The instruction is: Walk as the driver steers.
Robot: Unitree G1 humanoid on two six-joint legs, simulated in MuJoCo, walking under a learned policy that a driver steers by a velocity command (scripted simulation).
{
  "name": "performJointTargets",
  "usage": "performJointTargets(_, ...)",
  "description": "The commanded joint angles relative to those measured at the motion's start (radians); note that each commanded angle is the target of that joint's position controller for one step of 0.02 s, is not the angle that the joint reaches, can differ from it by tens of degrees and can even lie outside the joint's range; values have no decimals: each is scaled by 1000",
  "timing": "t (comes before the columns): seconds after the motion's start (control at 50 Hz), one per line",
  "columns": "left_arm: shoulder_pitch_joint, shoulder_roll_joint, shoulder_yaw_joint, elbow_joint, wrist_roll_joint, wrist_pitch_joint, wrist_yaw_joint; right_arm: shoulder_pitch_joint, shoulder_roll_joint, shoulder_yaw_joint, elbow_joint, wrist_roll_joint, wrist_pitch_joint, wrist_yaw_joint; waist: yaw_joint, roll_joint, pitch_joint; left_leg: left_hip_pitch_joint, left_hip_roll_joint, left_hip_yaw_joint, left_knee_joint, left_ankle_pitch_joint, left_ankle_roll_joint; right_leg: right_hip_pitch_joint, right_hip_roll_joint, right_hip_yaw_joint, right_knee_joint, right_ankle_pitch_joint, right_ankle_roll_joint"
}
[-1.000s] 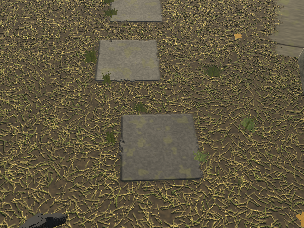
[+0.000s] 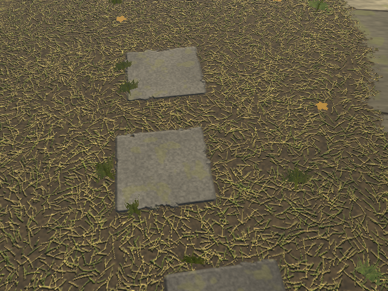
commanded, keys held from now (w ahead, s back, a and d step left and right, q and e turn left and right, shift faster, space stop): w+e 0.20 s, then w+q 0.80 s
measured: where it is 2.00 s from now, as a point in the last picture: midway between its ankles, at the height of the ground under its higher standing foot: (169, 168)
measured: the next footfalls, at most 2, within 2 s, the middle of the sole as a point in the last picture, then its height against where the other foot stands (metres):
right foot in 0.10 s outside the picture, level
left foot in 0.64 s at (175, 267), level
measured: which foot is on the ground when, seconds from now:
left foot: down 0.00-0.10, up 0.12-0.62, down 0.64-1.00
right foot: up 0.00-0.08, down 0.10-0.64, up 0.66-1.00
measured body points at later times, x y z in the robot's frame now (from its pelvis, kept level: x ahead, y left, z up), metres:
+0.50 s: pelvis +0.28 -0.05 +0.01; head +0.30 -0.06 +0.46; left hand +0.38 +0.22 -0.11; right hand +0.42 -0.32 -0.10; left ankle +0.50 +0.09 -0.68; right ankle +0.18 -0.12 -0.74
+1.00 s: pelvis +0.58 -0.02 +0.01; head +0.61 +0.00 +0.46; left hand +0.75 +0.26 -0.08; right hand +0.68 -0.29 -0.10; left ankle +0.52 +0.05 -0.74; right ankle +0.79 -0.17 -0.69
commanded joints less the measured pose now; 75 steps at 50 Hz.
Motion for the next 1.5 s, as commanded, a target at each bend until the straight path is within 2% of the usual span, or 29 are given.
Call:
performJointTargets(0.02,-85,64,14,-102,2,-8,-15,-38,-186,-46,-48,18,4,-5,29,87,62,-3,305,-65,-23,478,147,7,16,-39,-55,-67,-43)
performJointTargets(0.06,-16,100,35,-102,5,-2,-16,-49,-218,-54,-48,27,19,-10,83,118,-7,24,296,-31,145,818,123,146,88,-104,-59,-171,-85)
performJointTargets(0.1,292,207,97,-20,-2,8,4,-49,-191,-40,-58,21,28,-16,238,65,-169,-179,224,15,586,795,57,612,154,-79,-135,-113,-156)
performJointTargets(0.12,323,337,124,-13,-13,11,22,19,-66,1,-113,-25,13,-11,166,-206,-226,-626,73,1,974,19,-19,939,-107,419,-199,-209,-310)
performJointTargets(0.14,325,313,105,-59,-5,-10,14,-11,-70,15,-129,-10,-26,-1,177,-163,-403,-786,-36,-263,1142,-322,-21,1050,-236,848,-384,-384,-418)
performJointTargets(0.16,302,235,81,-50,2,-26,5,-129,-146,-5,-156,34,-47,10,209,-64,-294,-888,20,-320,1161,-238,3,993,-217,731,-429,-365,-352)
performJointTargets(0.18,262,206,72,-47,1,-36,6,-157,-137,0,-165,36,-61,10,180,-41,-189,-891,61,-310,1090,-149,24,861,-178,596,-423,-300,-315)
performJointTargets(0.22,135,123,44,-70,13,-39,15,-120,-138,-8,-128,-3,-55,-2,93,7,-100,-750,136,-309,939,-23,21,615,-108,394,-439,-91,-258)
performJointTargets(0.26,107,103,35,-74,26,-47,21,-69,-121,-6,-102,-3,-27,6,65,-29,-100,-658,152,-293,890,21,1,512,-92,312,-473,75,-263)
performJointTargets(0.42,184,142,34,8,28,-70,41,-245,-57,23,-128,12,-7,22,138,-19,5,-695,125,-255,480,444,-5,511,-57,61,-577,52,-184)
performJointTargets(0.54,233,154,42,76,20,-53,45,-339,-56,29,-178,20,-11,59,172,3,64,-775,77,-257,335,373,51,729,-141,-1,-537,132,-162)
performJointTargets(0.6,204,182,52,76,16,-34,59,-280,-82,17,-187,11,-8,71,123,-33,3,-670,14,-187,330,218,100,794,-147,-45,-386,544,-125)
performJointTargets(0.64,177,189,50,63,16,-15,74,-62,-155,-25,-142,8,0,61,1,-26,-137,-361,-66,-141,296,212,152,730,-93,-107,-61,772,-77)
performJointTargets(0.66,200,158,33,41,33,-20,83,91,-233,-49,-122,8,7,46,-53,81,-253,-48,81,-375,296,249,221,493,-52,-124,248,483,-37)
performJointTargets(0.68,327,21,-11,13,54,-49,57,105,-297,-59,-120,23,0,48,48,321,-362,313,316,-925,215,58,425,38,178,-46,592,-468,32)
performJointTargets(0.7,231,108,2,19,21,-85,39,139,-193,-34,-121,25,0,45,-33,213,-399,362,319,-1037,96,-95,406,-92,158,113,682,-535,15)
performJointTargets(0.72,126,150,12,-21,-14,-109,28,89,-163,-24,-131,16,0,38,-43,166,-250,254,290,-896,71,-65,355,-157,103,116,658,-445,-6)
performJointTargets(0.74,79,140,7,-36,-7,-122,31,25,-157,-21,-147,11,1,34,-12,60,-169,110,257,-800,61,20,328,-132,62,102,581,-372,-13)
performJointTargets(0.78,76,144,18,-41,30,-116,38,-58,-124,-7,-177,-5,3,28,58,51,-90,-106,200,-682,22,232,320,-15,20,100,451,-309,6)
performJointTargets(0.84,115,113,15,-41,38,-87,43,-79,-134,-10,-190,5,5,16,96,79,-58,-240,163,-589,-12,365,326,34,13,68,314,-285,56)
performJointTargets(0.96,-88,61,-5,-95,31,-87,40,-2,-171,-23,-160,17,23,-10,19,109,-30,-354,69,-489,8,298,238,163,93,34,-100,106,99)
performJointTargets(1.06,-119,111,16,-110,15,-106,24,40,-156,-22,-139,21,41,-17,24,141,-38,-200,129,-623,129,224,208,192,105,81,-222,38,60)
performJointTargets(1.12,68,155,42,-65,32,-121,28,26,-102,-4,-143,8,42,-12,118,148,-134,-197,81,-589,338,377,157,467,67,69,-268,-2,-29)
performJointTargets(1.14,215,206,54,-51,43,-121,34,40,-57,16,-159,-10,39,-10,173,42,-272,-317,16,-509,606,213,122,716,-92,243,-246,-34,-96)
performJointTargets(1.16,306,286,80,8,38,-105,26,212,-1,33,-161,24,28,-6,107,-307,-363,-679,-121,-397,926,-260,50,1008,-294,709,-329,-239,-284)
performJointTargets(1.18,299,187,60,-1,7,-103,19,174,-104,19,-138,33,23,-9,145,-179,-288,-807,-51,-437,1034,-265,45,969,-292,800,-400,-506,-266)
performJointTargets(1.24,170,106,28,-11,27,-89,23,-82,-129,6,-192,2,15,-7,142,-3,-31,-805,40,-375,968,-61,43,646,-166,450,-451,-259,-197)
performJointTargets(1.38,193,146,33,37,11,-87,31,-163,-33,36,-220,-4,9,12,118,-36,-16,-717,102,-286,612,117,11,529,-107,212,-550,33,-211)
performJointTargets(1.5,285,159,33,100,-3,-45,46,-296,-40,32,-248,-8,-15,28,143,-51,-32,-516,-1,-264,319,355,3,524,-56,140,-422,337,-144)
